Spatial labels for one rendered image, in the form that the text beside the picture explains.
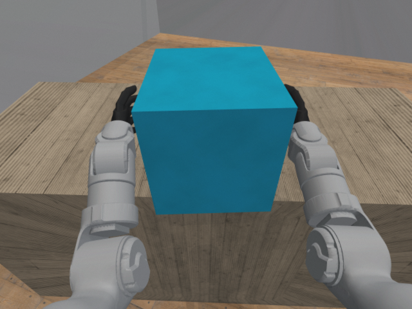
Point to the right robot hand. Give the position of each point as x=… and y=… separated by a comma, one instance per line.
x=302, y=112

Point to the robot right forearm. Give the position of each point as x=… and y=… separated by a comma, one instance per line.
x=327, y=198

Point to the right robot upper arm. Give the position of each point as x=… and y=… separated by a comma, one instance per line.
x=353, y=262

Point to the left robot upper arm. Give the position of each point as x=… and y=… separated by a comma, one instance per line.
x=106, y=274

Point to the carton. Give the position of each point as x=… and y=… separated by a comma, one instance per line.
x=213, y=126

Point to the left robot hand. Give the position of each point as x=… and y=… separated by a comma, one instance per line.
x=123, y=108

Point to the robot left forearm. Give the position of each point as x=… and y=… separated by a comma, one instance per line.
x=111, y=209

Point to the pedestal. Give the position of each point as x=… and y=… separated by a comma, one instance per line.
x=48, y=135

